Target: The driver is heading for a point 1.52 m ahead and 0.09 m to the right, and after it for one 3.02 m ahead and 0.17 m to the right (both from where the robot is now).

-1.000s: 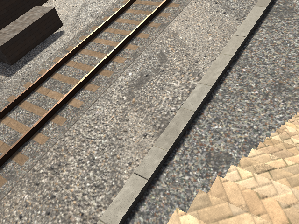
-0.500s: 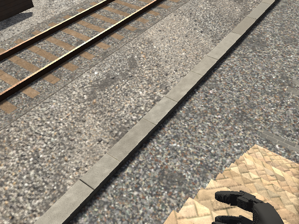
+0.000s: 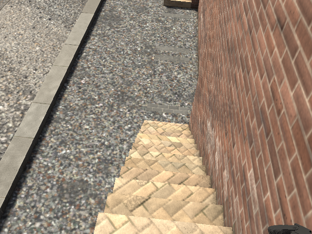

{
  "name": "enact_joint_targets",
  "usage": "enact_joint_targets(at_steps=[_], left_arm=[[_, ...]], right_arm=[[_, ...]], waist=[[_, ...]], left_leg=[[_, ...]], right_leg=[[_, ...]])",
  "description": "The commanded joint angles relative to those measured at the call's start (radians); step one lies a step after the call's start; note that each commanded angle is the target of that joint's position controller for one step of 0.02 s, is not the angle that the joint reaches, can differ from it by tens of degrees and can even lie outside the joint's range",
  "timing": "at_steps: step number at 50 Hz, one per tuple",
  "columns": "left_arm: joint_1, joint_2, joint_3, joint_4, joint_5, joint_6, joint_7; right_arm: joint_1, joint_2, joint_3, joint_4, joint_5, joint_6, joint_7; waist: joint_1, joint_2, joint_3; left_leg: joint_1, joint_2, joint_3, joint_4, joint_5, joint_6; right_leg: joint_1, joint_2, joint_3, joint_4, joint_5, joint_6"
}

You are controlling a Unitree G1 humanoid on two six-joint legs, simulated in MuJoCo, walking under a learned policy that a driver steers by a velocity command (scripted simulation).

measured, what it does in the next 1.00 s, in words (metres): goes down, turning right: left foot 0.19 m lower, then right foot 0.19 m higher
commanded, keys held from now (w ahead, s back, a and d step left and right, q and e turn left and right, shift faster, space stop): e+shift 0.42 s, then q+shift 0.58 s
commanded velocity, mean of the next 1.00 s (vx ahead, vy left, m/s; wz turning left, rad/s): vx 0.02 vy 0.00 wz -0.26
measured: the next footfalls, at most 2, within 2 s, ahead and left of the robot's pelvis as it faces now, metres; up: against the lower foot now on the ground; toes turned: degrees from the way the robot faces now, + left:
left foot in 0.22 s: +0.22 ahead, +0.12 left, -0.19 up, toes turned -10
right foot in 0.64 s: +0.02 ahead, -0.07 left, +0.00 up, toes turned -29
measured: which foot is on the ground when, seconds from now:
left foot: up 0.00-0.20, down 0.22-0.72, up 0.74-1.00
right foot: down 0.00-0.22, up 0.24-0.62, down 0.64-1.00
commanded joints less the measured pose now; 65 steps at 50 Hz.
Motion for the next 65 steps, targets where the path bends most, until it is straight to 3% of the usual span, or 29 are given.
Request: enact_joint_targets(at_steps=[1, 4, 5, 7, 10, 11, 13, 14, 15, 16, 18, 24, 28, 29, 30, 31, 33, 34, 35, 37, 39, 43, 53, 55, 58, 60, 61, 63, 65], left_arm=[[-0.071, 0.143, 0.033, -0.104, -0.026, -0.060, 0.077], [0.348, -0.009, 0.017, 0.031, -0.038, -0.039, 0.105], [0.207, -0.063, 0.015, -0.052, -0.071, -0.008, 0.106], [-0.032, 0.101, 0.023, -0.132, 0.012, 0.019, 0.030], [-0.200, 0.148, 0.008, -0.223, -0.080, 0.032, 0.049], [-0.154, 0.129, -0.007, -0.248, -0.083, 0.034, 0.013], [0.307, 0.011, -0.037, -0.227, -0.106, 0.116, 0.006], [0.063, 0.016, -0.054, -0.336, -0.101, 0.186, -0.002], [-0.086, 0.015, -0.070, -0.376, -0.077, 0.196, 0.012], [-0.012, -0.003, -0.083, -0.334, -0.057, 0.184, 0.016], [0.026, -0.006, -0.076, -0.330, -0.048, 0.166, -0.015], [-0.247, 0.033, -0.080, -0.506, -0.131, 0.166, -0.017], [-0.288, 0.106, -0.078, -0.588, -0.155, 0.215, -0.022], [-0.280, 0.082, -0.034, -0.451, -0.142, 0.205, 0.096], [-0.249, 0.054, -0.063, -0.472, -0.128, 0.198, 0.131], [-0.483, 0.151, -0.084, -0.628, -0.179, 0.206, 0.003], [-0.470, 0.162, -0.064, -0.575, -0.134, 0.167, -0.033], [-0.438, 0.236, -0.039, -0.527, -0.103, 0.134, -0.001], [-0.154, 0.290, -0.021, -0.489, -0.039, 0.080, 0.023], [-0.101, 0.308, 0.024, -0.496, -0.024, 0.065, 0.004], [-0.338, 0.244, -0.001, -0.526, -0.076, 0.068, -0.013], [-0.693, 0.107, -0.054, -0.537, -0.039, 0.085, -0.034], [-0.284, 0.219, -0.017, -0.254, 0.017, -0.059, 0.081], [-0.316, 0.161, -0.023, -0.232, -0.020, -0.066, 0.086], [-0.295, 0.281, 0.024, -0.192, -0.001, -0.037, 0.019], [-0.431, 0.323, 0.038, -0.236, 0.070, -0.022, -0.025], [-0.470, 0.262, 0.032, -0.211, 0.005, 0.014, -0.028], [-0.494, 0.192, 0.010, -0.204, 0.043, 0.060, -0.049], [-0.247, 0.063, -0.008, -0.288, -0.022, 0.033, -0.034]], right_arm=[[0.160, -0.072, -0.015, -0.071, -0.052, 0.008, 0.009], [-0.208, 0.010, 0.006, -0.206, -0.002, 0.024, -0.004], [-0.162, 0.025, 0.036, -0.115, 0.003, 0.026, 0.029], [0.083, 0.029, 0.003, -0.097, -0.024, 0.053, 0.059], [0.534, -0.076, -0.050, -0.014, 0.018, 0.065, 0.060], [0.693, -0.131, -0.082, 0.032, 0.028, 0.055, 0.066], [0.495, -0.117, -0.086, -0.020, -0.060, 0.006, 0.136], [0.467, -0.165, -0.128, 0.022, -0.083, 0.012, 0.097], [0.336, -0.125, -0.104, 0.049, -0.029, 0.005, 0.069], [0.179, -0.130, -0.092, 0.021, -0.044, -0.015, 0.033], [0.051, -0.135, -0.080, 0.034, -0.025, -0.039, 0.000], [0.234, -0.185, -0.049, 0.112, -0.016, -0.095, -0.049], [0.045, -0.344, -0.082, 0.056, -0.013, -0.107, 0.007], [0.167, -0.225, -0.054, 0.126, 0.068, -0.007, 0.040], [0.206, -0.246, -0.068, 0.130, 0.071, 0.035, 0.047], [0.151, -0.380, -0.114, 0.043, 0.024, -0.026, 0.073], [0.053, -0.326, -0.109, 0.020, 0.039, -0.009, 0.063], [0.130, -0.205, -0.073, -0.014, 0.011, -0.002, 0.056], [-0.044, -0.144, -0.054, -0.098, -0.020, -0.015, 0.059], [-0.140, -0.075, -0.015, -0.138, 0.027, -0.086, -0.001], [-0.136, -0.167, -0.036, -0.122, -0.012, -0.097, -0.038], [0.160, -0.215, -0.073, 0.035, -0.010, 0.037, -0.022], [-0.215, -0.116, -0.032, -0.204, -0.063, 0.039, 0.080], [-0.110, -0.126, -0.026, -0.121, -0.047, 0.040, 0.104], [-0.075, -0.098, -0.061, -0.059, -0.038, 0.060, 0.113], [0.229, -0.127, -0.101, 0.040, -0.054, 0.055, 0.059], [0.303, -0.205, -0.109, 0.136, -0.047, 0.043, 0.047], [0.651, -0.293, -0.158, 0.289, -0.040, 0.017, 0.016], [0.601, -0.390, -0.170, 0.202, -0.011, 0.018, 0.045]], waist=[[-0.087, 0.019, 0.029], [0.137, 0.041, 0.029], [0.165, 0.147, 0.120], [-0.020, -0.062, 0.078], [-0.247, 0.157, 0.105], [-0.247, 0.285, -0.144], [-0.001, 0.243, -0.569], [-0.077, 0.138, -0.349], [-0.069, -0.033, -0.182], [0.013, -0.131, -0.032], [0.116, 0.051, 0.081], [-0.108, 0.157, 0.065], [-0.017, 0.149, 0.003], [-0.064, 0.103, -0.161], [-0.058, 0.217, -0.167], [-0.098, 0.244, 0.080], [-0.046, 0.197, -0.044], [-0.087, -0.095, -0.163], [0.125, -0.350, -0.148], [0.219, -0.144, -0.067], [0.070, -0.184, -0.003], [-0.207, -0.004, -0.117], [0.074, -0.041, -0.047], [0.071, 0.070, 0.062], [0.018, -0.109, 0.144], [-0.160, -0.098, -0.018], [-0.165, 0.009, -0.018], [-0.282, 0.255, -0.084], [-0.132, 0.243, -0.442]], left_leg=[[0.212, -0.053, 0.040, -0.171, 0.248, -0.020], [-0.351, -0.025, -0.051, -0.435, 0.112, 0.036], [-0.160, 0.013, -0.087, -1.014, 0.502, 0.086], [0.768, -0.045, 0.025, -0.722, 0.639, 0.102], [1.398, 0.043, 0.093, -1.260, 0.805, 0.187], [1.639, 0.246, 0.034, -1.006, 1.224, 0.386], [1.558, 0.629, -0.157, -0.490, 2.324, 0.805], [1.356, 0.664, -0.391, -0.736, 1.360, 0.728], [1.079, 0.586, -0.316, -0.880, 0.713, 0.615], [0.735, 0.438, -0.102, -0.948, 0.569, 0.469], [0.194, 0.304, 0.080, -1.045, 0.281, 0.394], [0.573, 0.303, 0.105, -1.067, 0.048, 0.332], [0.382, 0.285, 0.153, -1.141, 0.023, 0.289], [0.636, 0.296, 0.211, -1.052, 0.496, 0.298], [0.656, 0.246, 0.246, -1.038, 0.633, 0.267], [0.435, 0.326, 0.064, -1.157, 0.203, 0.378], [0.576, 0.369, 0.016, -1.129, 0.159, 0.417], [0.312, 0.239, 0.144, -0.925, 0.141, 0.337], [-0.190, -0.054, 0.086, -0.574, -0.348, 0.186], [-0.519, -0.209, -0.392, -0.494, -0.157, 0.065], [-0.485, -0.170, -0.261, -0.248, -0.070, 0.022], [0.031, -0.213, 0.036, 0.498, 0.222, 0.015], [-0.346, 0.047, 0.113, 0.077, 0.131, 0.062], [-0.135, 0.103, 0.131, -0.596, 0.511, 0.067], [0.328, -0.044, 0.282, -0.577, 0.296, 0.087], [0.620, -0.079, 0.318, -0.435, 0.504, 0.119], [0.431, 0.000, 0.222, -0.983, 0.416, 0.149], [1.153, -0.049, 0.202, -1.102, 0.722, 0.248], [1.619, 0.220, -0.326, -0.715, 1.250, 0.367]], right_leg=[[-0.274, -0.149, 0.308, -0.031, 0.581, -0.032], [0.360, -0.246, 0.557, 0.172, 0.478, -0.049], [0.183, -0.159, 0.418, 0.160, 0.154, -0.017], [-0.677, -0.053, 0.451, 0.130, -0.028, -0.067], [-0.953, 0.044, 0.298, 0.566, 0.122, 0.118], [-0.968, 0.110, 0.112, 1.092, -0.223, 0.207], [-0.986, -0.004, 0.015, 1.784, -0.508, 0.276], [-1.191, -0.138, 0.022, 1.779, -0.338, 0.314], [-1.242, -0.219, 0.037, 1.609, -0.120, 0.311], [-1.018, -0.257, 0.016, 1.445, 0.138, 0.300], [-0.680, -0.265, -0.121, 1.573, 0.173, 0.289], [-0.973, -0.302, -0.128, 1.533, 0.157, 0.308], [-0.584, -0.281, -0.212, 1.210, -0.112, 0.234], [-0.404, -0.289, -0.274, 1.068, -0.210, 0.150], [-0.325, -0.272, -0.247, 0.874, -0.410, 0.094], [-0.462, -0.176, -0.169, 0.773, -0.498, 0.099], [-0.456, -0.170, -0.142, 0.446, -0.282, -0.002], [-0.166, -0.340, 0.132, 0.326, 0.336, -0.152], [0.079, -0.518, 0.827, -0.019, 0.373, -0.366], [0.288, -0.571, 0.823, -0.069, 0.385, -0.323], [0.004, -0.538, 0.533, 0.008, 0.096, -0.242], [-0.715, -0.517, 0.088, -0.019, -0.101, -0.158], [0.054, -0.655, -0.005, 0.072, 0.198, -0.027], [-0.028, -0.583, -0.182, 0.133, -0.183, 0.102], [-0.296, -0.621, -0.183, -0.013, -0.150, 0.058], [-0.278, -0.634, -0.248, 0.280, 0.203, 0.113], [0.012, -0.538, -0.292, 0.525, 0.049, 0.167], [-0.452, -0.275, -0.279, 1.274, -0.414, 0.175], [-0.916, -0.238, -0.007, 1.352, -0.251, 0.248]])
Velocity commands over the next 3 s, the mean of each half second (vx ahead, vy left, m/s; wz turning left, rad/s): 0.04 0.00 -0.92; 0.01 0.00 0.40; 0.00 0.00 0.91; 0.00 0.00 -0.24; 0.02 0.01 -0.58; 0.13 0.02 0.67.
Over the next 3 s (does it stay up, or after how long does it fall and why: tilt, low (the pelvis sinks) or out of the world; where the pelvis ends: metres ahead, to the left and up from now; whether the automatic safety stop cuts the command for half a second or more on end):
stays up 0.42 -0.17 -0.37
